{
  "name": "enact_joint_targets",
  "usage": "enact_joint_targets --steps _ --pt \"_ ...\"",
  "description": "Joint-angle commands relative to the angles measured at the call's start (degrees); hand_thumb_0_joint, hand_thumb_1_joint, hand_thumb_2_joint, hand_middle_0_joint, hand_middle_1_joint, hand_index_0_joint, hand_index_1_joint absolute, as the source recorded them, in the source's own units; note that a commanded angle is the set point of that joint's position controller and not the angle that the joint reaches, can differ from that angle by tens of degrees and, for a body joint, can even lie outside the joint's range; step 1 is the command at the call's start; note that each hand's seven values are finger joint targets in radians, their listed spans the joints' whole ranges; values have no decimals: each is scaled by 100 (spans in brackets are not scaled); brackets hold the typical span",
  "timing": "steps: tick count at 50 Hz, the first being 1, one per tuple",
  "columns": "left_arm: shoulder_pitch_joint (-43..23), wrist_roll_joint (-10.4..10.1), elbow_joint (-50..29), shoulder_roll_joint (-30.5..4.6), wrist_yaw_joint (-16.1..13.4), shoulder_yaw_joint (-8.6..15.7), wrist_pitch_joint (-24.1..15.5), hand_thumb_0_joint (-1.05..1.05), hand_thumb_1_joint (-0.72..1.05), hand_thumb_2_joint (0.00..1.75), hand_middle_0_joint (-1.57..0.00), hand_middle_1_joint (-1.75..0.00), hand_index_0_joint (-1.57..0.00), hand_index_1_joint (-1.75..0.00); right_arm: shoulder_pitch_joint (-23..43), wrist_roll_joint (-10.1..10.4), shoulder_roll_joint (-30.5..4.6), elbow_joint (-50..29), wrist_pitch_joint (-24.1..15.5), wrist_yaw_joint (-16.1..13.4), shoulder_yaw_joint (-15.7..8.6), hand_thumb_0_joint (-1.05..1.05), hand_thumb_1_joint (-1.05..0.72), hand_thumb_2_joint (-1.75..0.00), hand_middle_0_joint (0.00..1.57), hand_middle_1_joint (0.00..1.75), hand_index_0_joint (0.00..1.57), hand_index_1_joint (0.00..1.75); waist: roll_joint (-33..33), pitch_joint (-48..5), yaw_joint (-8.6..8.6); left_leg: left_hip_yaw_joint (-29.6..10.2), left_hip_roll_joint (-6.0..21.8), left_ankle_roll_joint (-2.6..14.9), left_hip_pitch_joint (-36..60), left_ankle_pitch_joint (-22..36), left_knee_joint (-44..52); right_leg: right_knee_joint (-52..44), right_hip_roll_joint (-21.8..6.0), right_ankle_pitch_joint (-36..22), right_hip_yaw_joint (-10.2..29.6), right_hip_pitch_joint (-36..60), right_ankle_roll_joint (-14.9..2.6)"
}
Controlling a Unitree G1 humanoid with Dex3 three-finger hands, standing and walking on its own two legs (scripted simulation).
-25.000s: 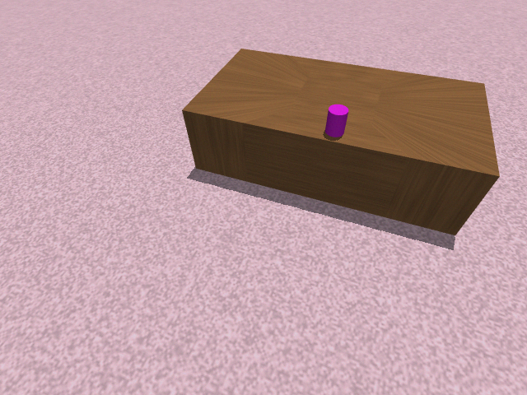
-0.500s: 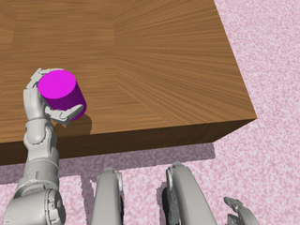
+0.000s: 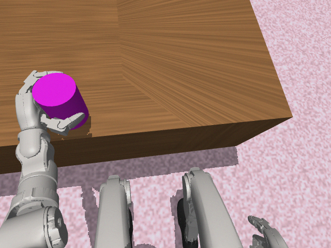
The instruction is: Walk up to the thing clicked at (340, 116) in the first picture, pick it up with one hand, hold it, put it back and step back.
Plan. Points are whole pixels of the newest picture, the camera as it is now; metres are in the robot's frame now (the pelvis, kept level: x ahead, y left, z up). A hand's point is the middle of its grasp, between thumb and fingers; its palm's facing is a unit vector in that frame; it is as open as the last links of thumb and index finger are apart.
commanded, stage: lower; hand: left
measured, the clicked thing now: (63, 103) +0.46 +0.22 -0.03
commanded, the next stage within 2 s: loosen in 0.42 s
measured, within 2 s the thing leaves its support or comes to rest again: rests again in 1.06 s
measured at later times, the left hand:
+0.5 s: hand (62, 108) +0.45 +0.23 -0.05, palm faces +0.18 -0.98 -0.05, open 11.5 cm
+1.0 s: hand (58, 101) +0.47 +0.23 -0.04, palm faces +0.19 -0.98 -0.01, open 13.6 cm
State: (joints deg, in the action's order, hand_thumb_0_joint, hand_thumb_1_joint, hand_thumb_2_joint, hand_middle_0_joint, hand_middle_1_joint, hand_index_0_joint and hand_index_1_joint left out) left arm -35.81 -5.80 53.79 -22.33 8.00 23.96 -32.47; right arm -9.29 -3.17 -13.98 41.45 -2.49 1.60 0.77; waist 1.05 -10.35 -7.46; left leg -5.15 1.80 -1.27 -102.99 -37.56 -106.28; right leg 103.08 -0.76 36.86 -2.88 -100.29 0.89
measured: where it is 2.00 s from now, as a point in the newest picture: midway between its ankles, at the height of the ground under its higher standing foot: (157, 239)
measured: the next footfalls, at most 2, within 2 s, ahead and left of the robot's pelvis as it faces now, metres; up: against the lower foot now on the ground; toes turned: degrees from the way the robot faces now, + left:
none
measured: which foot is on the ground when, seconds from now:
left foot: down 0.00-1.00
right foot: down 0.00-1.00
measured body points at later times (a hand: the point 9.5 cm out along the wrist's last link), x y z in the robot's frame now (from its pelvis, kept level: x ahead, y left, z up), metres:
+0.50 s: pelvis -0.01 +0.00 -0.04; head +0.18 +0.04 +0.37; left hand +0.44 +0.28 -0.05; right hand +0.09 -0.27 -0.16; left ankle +0.07 +0.13 -0.47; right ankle +0.08 -0.13 -0.47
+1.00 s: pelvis -0.01 +0.00 -0.04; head +0.18 +0.04 +0.36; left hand +0.45 +0.29 -0.03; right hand +0.08 -0.27 -0.17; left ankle +0.07 +0.13 -0.47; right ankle +0.08 -0.13 -0.47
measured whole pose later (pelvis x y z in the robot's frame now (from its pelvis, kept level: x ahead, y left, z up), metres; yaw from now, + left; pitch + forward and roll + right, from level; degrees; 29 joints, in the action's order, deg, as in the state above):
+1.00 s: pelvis -0.01 +0.00 -0.04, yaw +0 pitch +34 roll -4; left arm -41.9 -6.9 55.4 -23.9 9.1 25.0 -31.2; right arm -9.9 -2.4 -15.2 40.6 -0.5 0.8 0.8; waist 1.0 -10.4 -6.6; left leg -5.1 1.0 -1.3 -110.0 -37.7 -113.7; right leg 111.0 -1.2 37.5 -2.3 -107.4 1.0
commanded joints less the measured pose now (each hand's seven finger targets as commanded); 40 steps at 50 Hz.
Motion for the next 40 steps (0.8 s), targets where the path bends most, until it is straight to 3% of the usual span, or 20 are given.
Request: enact_joint_targets --steps 1,5,11,14,17,19,22,26,27,29,32,34,36,40 --pt "-2717 -276 -2027 -1755 -94 426 -787 0 3 124 -127 -138 -127 -140 -704 14 -1101 -393 -81 -56 -321 0 -95 -92 20 30 20 30 1280 -4072 97 104 -129 173 2969 1490 1262 -981 143 -1380 2 1704 -384" --pt "-2709 -315 -1691 -1718 -46 485 -754 0 3 125 -127 -140 -128 -141 -726 20 -1141 -351 -77 -87 -335 0 -94 -92 20 30 20 30 1027 -3803 -4 171 -145 223 2495 1105 1075 -952 146 -1172 16 1612 -346" --pt "-2760 -154 -1684 -1783 30 370 -672 0 1 123 -127 -138 -127 -139 -755 -16 -1112 -438 -39 -62 -311 0 -94 -91 20 30 20 30 1119 -4034 32 249 -164 231 2400 1311 908 -849 145 -1337 60 1670 -355" --pt "-2889 -196 -1752 -1709 70 322 -642 0 3 122 -125 -136 -126 -137 -768 -1 -1133 -425 -46 -65 -316 0 -94 -91 20 30 20 30 1141 -4099 -6 217 -154 215 2467 1229 859 -754 144 -1257 22 1491 -364" --pt "-2860 -239 -1799 -1716 78 335 -576 0 -1 122 -125 -137 -126 -138 -855 4 -1174 -356 -32 -67 -317 0 -94 -91 20 30 20 30 1271 -4058 17 205 -145 203 2510 1308 812 -649 137 -1271 -12 1345 -374" --pt "-2977 -234 -2050 -1921 14 440 -596 0 -1 121 -125 -136 -125 -137 -819 12 -1156 -395 -31 -71 -287 0 -94 -91 20 30 20 30 1350 -4119 104 202 -143 185 2517 1244 862 -621 138 -1195 -20 1366 -381" --pt "-2956 -179 -1803 -1689 -29 262 -549 0 1 122 -124 -135 -124 -136 -778 25 -1163 -390 -27 -83 -301 0 -94 -91 20 30 20 30 1232 -3809 -39 154 -134 184 2298 847 895 -597 137 -932 -47 1156 -380" --pt "-2976 -159 -1634 -1697 -5 247 -524 0 -1 121 -125 -136 -126 -137 -804 32 -1213 -349 13 -94 -305 0 -93 -91 20 30 20 30 1293 -3715 -33 71 -120 167 2345 748 885 -480 120 -883 -94 861 -386" --pt "-2973 -145 -1658 -1770 -16 264 -503 0 -5 113 -133 -136 -134 -136 -878 29 -1220 -347 28 -101 -320 0 -95 -91 20 30 20 30 1183 -3799 -41 152 -150 196 2207 807 790 -536 126 -928 -71 1049 -374" --pt "-3012 -192 -1791 -1699 9 266 -504 0 -16 97 -119 -120 -122 -120 -856 38 -1238 -391 18 -93 -302 0 -94 -90 20 30 20 30 1273 -3940 -14 125 -144 177 2385 1069 771 -418 101 -1107 -83 991 -385" --pt "-3027 -338 -1540 -1575 8 328 -455 0 -25 74 -110 -104 -112 -103 -896 72 -1209 -371 43 -106 -308 0 -94 -90 20 30 20 30 933 -3780 -23 204 -185 222 2005 679 735 -571 125 -826 -51 1158 -352" --pt "-2972 -341 -1482 -1591 20 319 -441 0 -32 66 -103 -97 -106 -95 -915 53 -1228 -333 34 -113 -335 0 -94 -90 20 30 20 30 912 -3732 -54 279 -198 240 1849 588 655 -628 120 -747 8 1236 -332" --pt "-2984 -279 -1533 -1855 19 404 -460 0 -48 60 -89 -84 -90 -84 -860 59 -1222 -341 38 -124 -337 0 -94 -91 20 30 20 30 893 -3648 9 286 -196 254 1758 335 685 -686 116 -494 55 1217 -323" --pt "-2981 -260 -1583 -1752 14 310 -441 0 -59 43 -75 -67 -76 -66 -845 51 -1176 -344 46 -135 -340 0 -95 -90 20 30 20 30 681 -3732 -25 332 -190 276 1602 404 611 -805 108 -505 192 1494 -285"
